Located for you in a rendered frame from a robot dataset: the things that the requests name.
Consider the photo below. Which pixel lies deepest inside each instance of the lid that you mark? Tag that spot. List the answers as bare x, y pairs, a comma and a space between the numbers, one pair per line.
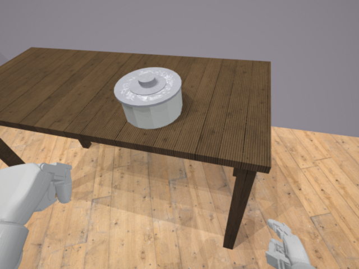
129, 92

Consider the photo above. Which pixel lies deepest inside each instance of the pot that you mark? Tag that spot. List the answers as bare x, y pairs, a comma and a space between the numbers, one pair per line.
155, 116

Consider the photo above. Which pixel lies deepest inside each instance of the table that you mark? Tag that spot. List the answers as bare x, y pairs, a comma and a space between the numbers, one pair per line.
225, 117

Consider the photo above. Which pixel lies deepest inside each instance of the robot left forearm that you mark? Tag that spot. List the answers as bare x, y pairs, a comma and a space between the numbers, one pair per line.
12, 240

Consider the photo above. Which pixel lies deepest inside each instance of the robot right hand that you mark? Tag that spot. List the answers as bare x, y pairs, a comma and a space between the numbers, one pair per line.
291, 251

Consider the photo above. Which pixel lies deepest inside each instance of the robot left hand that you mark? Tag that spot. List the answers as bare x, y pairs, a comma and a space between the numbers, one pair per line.
31, 187

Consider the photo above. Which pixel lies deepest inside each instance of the knob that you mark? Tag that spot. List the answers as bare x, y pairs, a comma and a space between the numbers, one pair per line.
146, 79

